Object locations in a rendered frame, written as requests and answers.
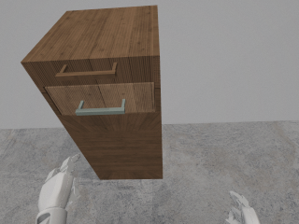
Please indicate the robot left hand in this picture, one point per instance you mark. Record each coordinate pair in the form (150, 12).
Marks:
(60, 188)

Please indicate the cabinet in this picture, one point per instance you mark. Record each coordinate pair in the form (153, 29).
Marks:
(122, 39)

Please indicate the robot right hand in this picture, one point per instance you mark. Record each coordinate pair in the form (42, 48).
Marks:
(246, 215)

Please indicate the robot left forearm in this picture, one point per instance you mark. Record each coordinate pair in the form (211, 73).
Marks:
(52, 215)

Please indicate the drawer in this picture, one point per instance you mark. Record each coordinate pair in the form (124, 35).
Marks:
(139, 97)

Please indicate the handle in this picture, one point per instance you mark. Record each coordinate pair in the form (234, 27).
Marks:
(100, 111)
(88, 75)

